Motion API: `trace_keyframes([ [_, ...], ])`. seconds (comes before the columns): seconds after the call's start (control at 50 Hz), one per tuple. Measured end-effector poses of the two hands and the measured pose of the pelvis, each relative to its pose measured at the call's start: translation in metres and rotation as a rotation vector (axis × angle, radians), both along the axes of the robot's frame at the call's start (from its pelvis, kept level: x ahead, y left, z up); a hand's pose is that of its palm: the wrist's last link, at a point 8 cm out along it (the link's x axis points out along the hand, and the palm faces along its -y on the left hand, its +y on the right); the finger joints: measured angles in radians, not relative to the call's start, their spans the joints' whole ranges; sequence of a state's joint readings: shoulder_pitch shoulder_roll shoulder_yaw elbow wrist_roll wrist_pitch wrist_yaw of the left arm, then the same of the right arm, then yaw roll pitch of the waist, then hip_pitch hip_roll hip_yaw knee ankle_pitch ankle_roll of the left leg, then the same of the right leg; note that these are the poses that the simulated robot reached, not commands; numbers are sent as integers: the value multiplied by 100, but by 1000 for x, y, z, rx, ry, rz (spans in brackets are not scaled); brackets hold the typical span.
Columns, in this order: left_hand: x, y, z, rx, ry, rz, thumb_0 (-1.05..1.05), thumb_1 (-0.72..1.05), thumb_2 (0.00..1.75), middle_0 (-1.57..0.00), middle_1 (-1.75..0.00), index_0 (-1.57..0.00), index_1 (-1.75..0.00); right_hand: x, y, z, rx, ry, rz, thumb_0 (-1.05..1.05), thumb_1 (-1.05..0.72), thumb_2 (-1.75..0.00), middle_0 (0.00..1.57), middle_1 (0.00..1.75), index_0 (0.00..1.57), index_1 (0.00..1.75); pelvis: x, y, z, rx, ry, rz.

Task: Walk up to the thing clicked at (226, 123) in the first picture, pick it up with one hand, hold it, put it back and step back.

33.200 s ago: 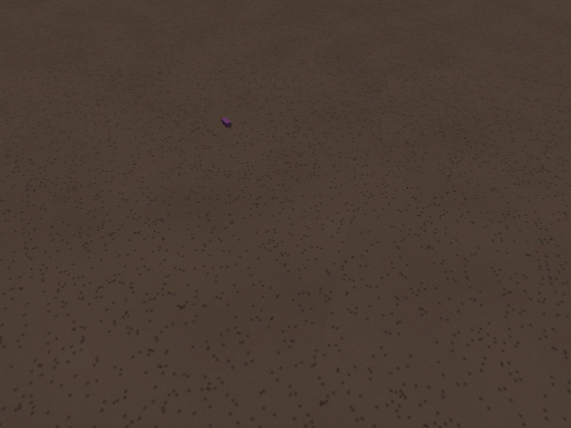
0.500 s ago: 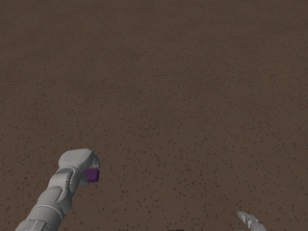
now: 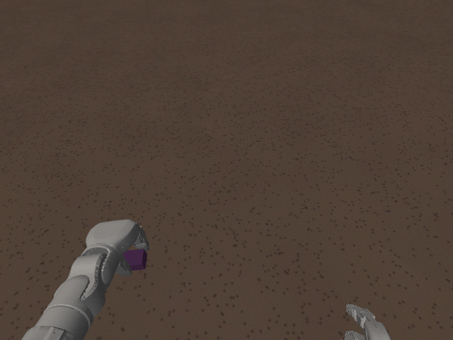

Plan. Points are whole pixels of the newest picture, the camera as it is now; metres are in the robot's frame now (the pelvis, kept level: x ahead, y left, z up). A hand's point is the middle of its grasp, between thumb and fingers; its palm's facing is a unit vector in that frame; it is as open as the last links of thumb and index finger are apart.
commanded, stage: hold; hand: left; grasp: from above
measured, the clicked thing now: (129, 260) +0.31 +0.22 -0.07
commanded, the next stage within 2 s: crouch in 0.42 s
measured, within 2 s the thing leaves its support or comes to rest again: neither
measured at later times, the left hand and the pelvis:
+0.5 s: hand (122, 256) +0.30 +0.22 -0.04, palm faces -0.46 -0.07 -0.89, open 6.3 cm; pelvis +0.01 +0.00 +0.00, yaw +0 degrees
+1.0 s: hand (133, 277) +0.30 +0.23 -0.15, palm faces -0.45 +0.01 -0.89, open 6.3 cm; pelvis -0.01 +0.00 -0.05, yaw +1 degrees
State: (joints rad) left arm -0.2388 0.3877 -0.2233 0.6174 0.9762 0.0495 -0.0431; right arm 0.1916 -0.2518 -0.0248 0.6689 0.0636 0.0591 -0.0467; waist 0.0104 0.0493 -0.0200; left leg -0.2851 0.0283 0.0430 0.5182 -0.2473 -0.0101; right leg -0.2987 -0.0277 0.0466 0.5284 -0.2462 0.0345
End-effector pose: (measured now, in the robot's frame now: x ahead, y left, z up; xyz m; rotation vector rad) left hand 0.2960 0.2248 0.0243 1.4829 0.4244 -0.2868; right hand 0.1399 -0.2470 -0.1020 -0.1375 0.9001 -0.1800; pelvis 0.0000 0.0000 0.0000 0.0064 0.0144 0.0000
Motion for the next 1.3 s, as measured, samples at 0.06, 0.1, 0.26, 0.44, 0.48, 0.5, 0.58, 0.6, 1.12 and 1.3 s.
trace_keyframes([
  [0.06, -2, -1, -4, -4, 13, -4, 1, 52, 0, -111, 0, -113, 0, 0, -1, 0, -2, 2, 0, 1, -89, -90, 20, 29, 20, 30, 0, 0, 0, 0, 1, 0],
  [0.1, -2, -1, -6, -4, 20, -11, 1, 52, 0, -111, 0, -113, 0, 0, -1, 0, -5, 7, 1, 1, -89, -90, 20, 29, 20, 30, 0, -1, 0, 0, 2, 1],
  [0.26, 3, 2, -1, 13, -20, -7, 1, 52, 1, -111, 0, -113, 0, -1, -3, -3, -10, 35, 0, 1, -90, -90, 20, 29, 20, 30, 3, -1, 1, -1, 6, 2],
  [0.44, 9, 1, 0, 5, 1, 10, 1, 52, 0, -111, 0, -113, 0, 1, -4, -2, 1, 37, -14, 1, -90, -90, 20, 29, 20, 30, 8, -2, 2, -1, 6, 3],
  [0.48, 9, 0, -3, 2, 16, 4, 1, 52, 0, -111, 0, -113, 0, 2, -5, -2, -1, 37, -15, 1, -90, -90, 20, 29, 20, 30, 9, -2, 2, 0, 7, 3],
  [0.5, 8, 0, -4, 1, 21, 0, 1, 52, 0, -111, 0, -113, 0, 2, -5, -1, -3, 37, -16, 1, -90, -90, 20, 29, 20, 30, 9, -2, 2, 0, 8, 3],
  [0.58, 8, -1, -5, -3, 15, -11, 1, 52, 0, -111, 0, -113, 0, 3, -5, -1, -10, 42, -14, 1, -90, -90, 20, 29, 20, 30, 10, -1, 2, -1, 7, 3],
  [0.6, 8, -1, -5, -3, 8, -10, 1, 52, 0, -111, 0, -112, 0, 4, -5, -1, -11, 42, -13, 1, -90, -90, 20, 29, 20, 30, 10, -1, 2, -1, 7, 4],
  [1.12, 30, 11, -178, 95, -22, -56, 1, 53, 0, -109, -2, -111, -1, -86, -34, -101, -146, 290, -37, 1, -89, -90, 20, 29, 20, 30, -30, 4, -100, -37, 351, 25],
  [1.3, 50, 21, -272, 104, -33, -3, 1, 53, 0, -108, -3, -111, -1, -141, -25, -194, -155, 408, -73, 1, -89, -90, 20, 29, 20, 30, -52, 9, -184, -54, 500, 23],
])
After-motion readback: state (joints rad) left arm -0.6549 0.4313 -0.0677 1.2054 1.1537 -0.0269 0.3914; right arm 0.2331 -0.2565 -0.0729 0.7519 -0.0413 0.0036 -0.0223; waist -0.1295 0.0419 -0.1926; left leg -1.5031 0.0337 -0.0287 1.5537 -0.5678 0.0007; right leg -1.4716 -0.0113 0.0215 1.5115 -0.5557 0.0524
